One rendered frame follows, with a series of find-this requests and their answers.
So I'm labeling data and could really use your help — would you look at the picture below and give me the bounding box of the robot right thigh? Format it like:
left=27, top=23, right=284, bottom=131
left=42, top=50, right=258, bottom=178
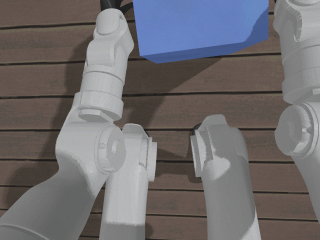
left=190, top=123, right=261, bottom=240

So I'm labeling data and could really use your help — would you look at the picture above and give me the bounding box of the robot right upper arm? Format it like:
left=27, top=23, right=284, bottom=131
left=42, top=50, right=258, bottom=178
left=274, top=102, right=320, bottom=224

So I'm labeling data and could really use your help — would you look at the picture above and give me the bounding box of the left robot forearm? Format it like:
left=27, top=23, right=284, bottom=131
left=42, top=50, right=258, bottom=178
left=55, top=8, right=134, bottom=158

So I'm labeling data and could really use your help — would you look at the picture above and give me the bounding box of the robot left upper arm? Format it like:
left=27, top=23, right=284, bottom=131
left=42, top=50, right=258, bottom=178
left=0, top=121, right=127, bottom=240

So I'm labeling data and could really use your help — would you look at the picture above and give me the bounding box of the right robot forearm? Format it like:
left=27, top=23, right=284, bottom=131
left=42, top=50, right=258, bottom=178
left=272, top=0, right=320, bottom=105

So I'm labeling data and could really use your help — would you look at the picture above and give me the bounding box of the carton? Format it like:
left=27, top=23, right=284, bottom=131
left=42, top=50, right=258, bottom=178
left=132, top=0, right=269, bottom=64

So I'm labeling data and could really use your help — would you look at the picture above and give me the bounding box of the robot left shin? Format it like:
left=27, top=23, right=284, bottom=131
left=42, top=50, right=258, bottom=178
left=122, top=123, right=149, bottom=139

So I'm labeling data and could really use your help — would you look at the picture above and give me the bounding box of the robot left hand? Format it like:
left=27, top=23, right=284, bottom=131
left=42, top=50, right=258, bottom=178
left=100, top=0, right=134, bottom=15

